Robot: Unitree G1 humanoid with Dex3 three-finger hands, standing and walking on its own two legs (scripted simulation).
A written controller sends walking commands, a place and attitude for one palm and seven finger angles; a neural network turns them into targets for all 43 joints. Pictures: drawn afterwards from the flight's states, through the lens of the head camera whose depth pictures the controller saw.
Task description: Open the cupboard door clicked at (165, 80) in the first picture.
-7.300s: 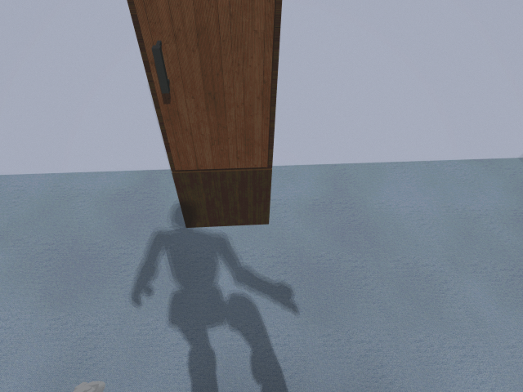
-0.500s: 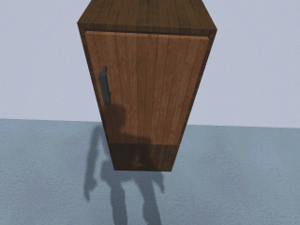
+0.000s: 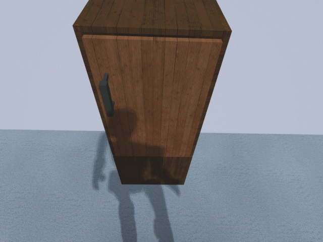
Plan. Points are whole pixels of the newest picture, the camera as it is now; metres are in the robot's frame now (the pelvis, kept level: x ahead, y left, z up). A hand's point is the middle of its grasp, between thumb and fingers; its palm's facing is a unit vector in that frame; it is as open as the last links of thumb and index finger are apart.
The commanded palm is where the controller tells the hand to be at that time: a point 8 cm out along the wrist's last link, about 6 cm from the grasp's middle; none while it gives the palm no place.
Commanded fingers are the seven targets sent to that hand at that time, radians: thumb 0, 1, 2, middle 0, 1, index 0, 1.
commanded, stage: raise the hand with hooked fingers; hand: left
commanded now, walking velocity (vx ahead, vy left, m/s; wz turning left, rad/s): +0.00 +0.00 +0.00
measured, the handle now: (108, 95) +0.51 +0.20 +0.06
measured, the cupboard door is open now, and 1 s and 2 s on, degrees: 0 0 0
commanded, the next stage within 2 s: none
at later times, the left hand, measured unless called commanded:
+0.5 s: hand out of the picture +0.12 +0.20 -0.02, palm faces +0.18 -0.98 -0.06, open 9.4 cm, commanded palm +0.13 +0.26 -0.02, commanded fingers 0.00 0.22 0.61 -0.25 -0.74 -0.25 -0.74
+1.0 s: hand (63, 204) +0.20 +0.24 +0.01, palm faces +0.04 -1.00 -0.04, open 12.4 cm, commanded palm +0.17 +0.30 +0.03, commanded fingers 0.00 -0.36 0.36 -0.29 -1.11 -0.29 -1.11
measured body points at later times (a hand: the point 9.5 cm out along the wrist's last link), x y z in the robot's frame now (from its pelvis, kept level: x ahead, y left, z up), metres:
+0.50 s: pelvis -0.06 -0.04 -0.09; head -0.02 -0.02 +0.36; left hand +0.11 +0.25 -0.01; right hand +0.17 -0.26 -0.14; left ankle +0.04 +0.09 -0.74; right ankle -0.08 -0.11 -0.74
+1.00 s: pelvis -0.04 +0.00 -0.05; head +0.00 +0.02 +0.40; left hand +0.19 +0.29 +0.01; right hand +0.10 -0.26 -0.13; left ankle +0.04 +0.09 -0.74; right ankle -0.08 -0.11 -0.74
